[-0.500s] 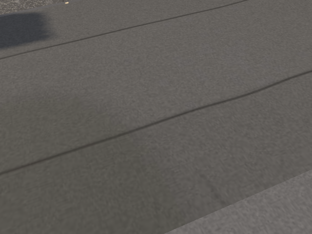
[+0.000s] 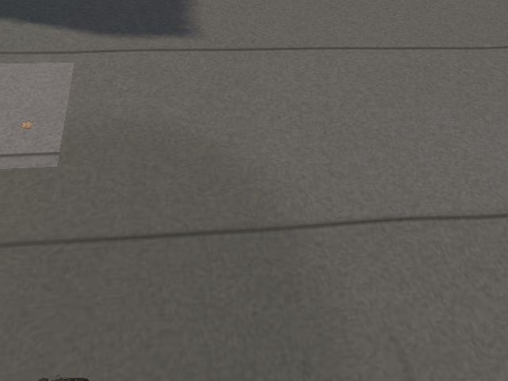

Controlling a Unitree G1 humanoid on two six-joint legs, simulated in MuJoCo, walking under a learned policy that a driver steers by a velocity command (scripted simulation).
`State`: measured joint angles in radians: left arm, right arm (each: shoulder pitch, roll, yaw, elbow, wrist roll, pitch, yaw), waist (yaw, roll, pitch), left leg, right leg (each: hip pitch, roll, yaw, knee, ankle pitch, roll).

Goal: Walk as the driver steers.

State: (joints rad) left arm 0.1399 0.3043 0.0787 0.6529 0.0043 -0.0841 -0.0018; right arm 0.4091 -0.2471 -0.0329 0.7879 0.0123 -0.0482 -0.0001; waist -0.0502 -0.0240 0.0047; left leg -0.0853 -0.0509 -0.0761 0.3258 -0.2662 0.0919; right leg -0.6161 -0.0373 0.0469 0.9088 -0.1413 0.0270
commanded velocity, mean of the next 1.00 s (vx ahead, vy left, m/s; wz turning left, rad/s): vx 0.48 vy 0.00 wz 0.19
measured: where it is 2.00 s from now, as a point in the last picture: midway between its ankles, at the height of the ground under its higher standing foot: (204, 250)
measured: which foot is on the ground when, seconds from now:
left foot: down 0.00-0.28, up 0.30-0.70, down 0.72-1.00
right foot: up 0.00-0.24, down 0.26-0.72, up 0.74-1.00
